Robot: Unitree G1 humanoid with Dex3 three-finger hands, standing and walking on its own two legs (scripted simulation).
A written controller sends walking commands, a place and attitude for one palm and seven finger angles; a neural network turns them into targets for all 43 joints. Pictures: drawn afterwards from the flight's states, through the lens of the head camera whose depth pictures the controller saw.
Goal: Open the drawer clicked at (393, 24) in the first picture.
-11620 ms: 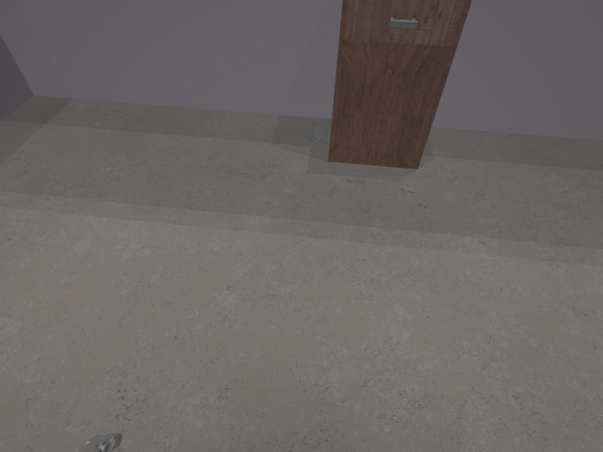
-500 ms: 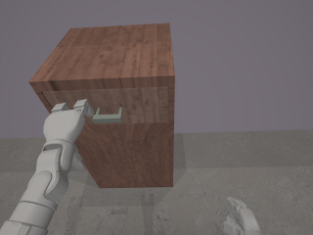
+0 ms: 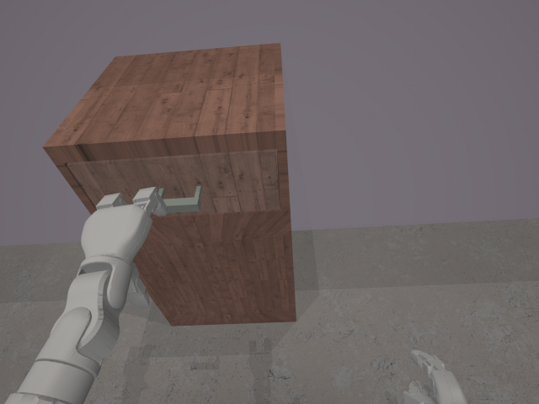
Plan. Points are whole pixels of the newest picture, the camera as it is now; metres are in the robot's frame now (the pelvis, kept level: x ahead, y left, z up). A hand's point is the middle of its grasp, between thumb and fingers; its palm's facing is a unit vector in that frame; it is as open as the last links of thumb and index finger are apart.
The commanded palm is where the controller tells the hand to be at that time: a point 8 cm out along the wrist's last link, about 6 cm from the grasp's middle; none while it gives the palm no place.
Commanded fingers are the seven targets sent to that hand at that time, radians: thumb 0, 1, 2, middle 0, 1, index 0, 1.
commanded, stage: move the hooked fingers above the handle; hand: left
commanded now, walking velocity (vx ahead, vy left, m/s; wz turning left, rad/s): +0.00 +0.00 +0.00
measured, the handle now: (178, 198) +0.52 +0.28 -0.02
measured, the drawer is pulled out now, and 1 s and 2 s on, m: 0.00 0.00 0.00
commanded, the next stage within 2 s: none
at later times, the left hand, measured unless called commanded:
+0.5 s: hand (157, 227) +0.38 +0.24 +0.05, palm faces -0.05 -0.07 -1.00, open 13.8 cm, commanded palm +0.36 +0.26 +0.12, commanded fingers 0.00 -0.50 0.30 -0.30 -1.20 -0.30 -1.20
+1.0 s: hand (173, 209) +0.43 +0.24 +0.05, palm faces -0.01 -0.06 -1.00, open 13.8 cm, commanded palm +0.41 +0.26 +0.10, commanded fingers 0.00 -0.50 0.30 -0.30 -1.20 -0.30 -1.20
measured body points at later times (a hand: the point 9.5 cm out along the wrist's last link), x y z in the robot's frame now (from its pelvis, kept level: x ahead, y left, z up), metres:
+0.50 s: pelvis +0.02 +0.00 -0.01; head +0.05 -0.03 +0.44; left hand +0.37 +0.25 +0.11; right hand +0.16 -0.26 -0.13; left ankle +0.04 +0.14 -0.73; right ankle -0.03 -0.11 -0.73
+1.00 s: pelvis +0.03 +0.01 -0.01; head +0.07 +0.00 +0.43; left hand +0.42 +0.24 +0.10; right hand +0.14 -0.25 -0.14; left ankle +0.04 +0.14 -0.73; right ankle -0.03 -0.11 -0.73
